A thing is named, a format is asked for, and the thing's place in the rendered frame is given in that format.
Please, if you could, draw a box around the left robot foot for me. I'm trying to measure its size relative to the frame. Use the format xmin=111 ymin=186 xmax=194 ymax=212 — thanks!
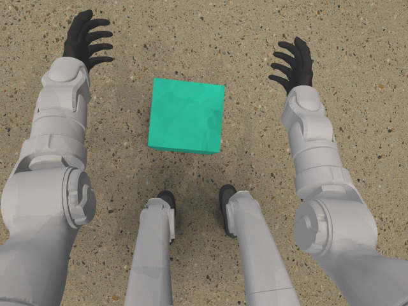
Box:
xmin=157 ymin=191 xmax=176 ymax=245

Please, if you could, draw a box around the left robot upper arm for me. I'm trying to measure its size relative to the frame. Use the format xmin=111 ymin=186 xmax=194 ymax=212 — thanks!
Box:
xmin=0 ymin=166 xmax=96 ymax=306

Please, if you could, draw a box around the robot right hand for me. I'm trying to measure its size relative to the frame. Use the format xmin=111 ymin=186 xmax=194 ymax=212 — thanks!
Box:
xmin=268 ymin=37 xmax=313 ymax=96

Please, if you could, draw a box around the robot left hand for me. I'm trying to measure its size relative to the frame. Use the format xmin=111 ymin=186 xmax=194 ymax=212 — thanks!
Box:
xmin=63 ymin=10 xmax=113 ymax=73

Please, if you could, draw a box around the right robot thigh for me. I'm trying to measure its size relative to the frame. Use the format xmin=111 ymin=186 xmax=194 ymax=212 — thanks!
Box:
xmin=226 ymin=197 xmax=301 ymax=306

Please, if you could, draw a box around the right robot upper arm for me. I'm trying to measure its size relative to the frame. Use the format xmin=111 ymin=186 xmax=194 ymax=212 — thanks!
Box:
xmin=293 ymin=198 xmax=408 ymax=306

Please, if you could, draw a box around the right robot forearm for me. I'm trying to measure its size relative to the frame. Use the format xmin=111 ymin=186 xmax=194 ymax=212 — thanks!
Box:
xmin=280 ymin=85 xmax=377 ymax=228

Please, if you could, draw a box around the carton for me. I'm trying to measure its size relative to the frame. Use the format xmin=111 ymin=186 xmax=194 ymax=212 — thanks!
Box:
xmin=148 ymin=78 xmax=225 ymax=155

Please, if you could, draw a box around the left robot forearm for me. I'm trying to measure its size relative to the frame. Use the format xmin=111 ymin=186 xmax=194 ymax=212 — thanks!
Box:
xmin=1 ymin=57 xmax=91 ymax=229

